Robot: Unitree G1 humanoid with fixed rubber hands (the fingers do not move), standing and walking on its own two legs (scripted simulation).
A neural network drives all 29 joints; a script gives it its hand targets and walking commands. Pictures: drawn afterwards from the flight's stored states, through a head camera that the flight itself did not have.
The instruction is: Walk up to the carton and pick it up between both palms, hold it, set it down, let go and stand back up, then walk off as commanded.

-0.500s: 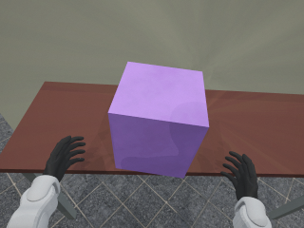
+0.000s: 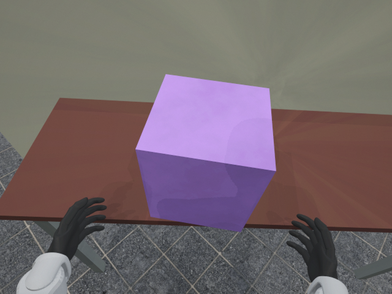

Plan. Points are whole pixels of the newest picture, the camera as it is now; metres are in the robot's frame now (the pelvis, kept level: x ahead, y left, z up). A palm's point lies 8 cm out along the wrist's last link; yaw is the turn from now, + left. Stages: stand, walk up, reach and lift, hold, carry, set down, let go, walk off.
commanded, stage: set down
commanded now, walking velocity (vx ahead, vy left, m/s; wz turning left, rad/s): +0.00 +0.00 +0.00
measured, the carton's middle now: (205, 157) +0.39 +0.00 +0.07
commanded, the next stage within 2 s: let go in 1.26 s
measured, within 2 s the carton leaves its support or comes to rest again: neither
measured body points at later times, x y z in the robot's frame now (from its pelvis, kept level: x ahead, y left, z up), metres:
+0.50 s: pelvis +0.01 +0.00 +0.00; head +0.05 -0.01 +0.45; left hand +0.19 +0.25 -0.01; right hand +0.19 -0.23 -0.01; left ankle +0.03 +0.12 -0.75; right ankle +0.00 -0.14 -0.75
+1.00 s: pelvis +0.02 +0.00 +0.00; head +0.07 -0.01 +0.45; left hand +0.18 +0.25 -0.05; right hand +0.18 -0.23 -0.06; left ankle +0.03 +0.12 -0.75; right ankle +0.00 -0.14 -0.75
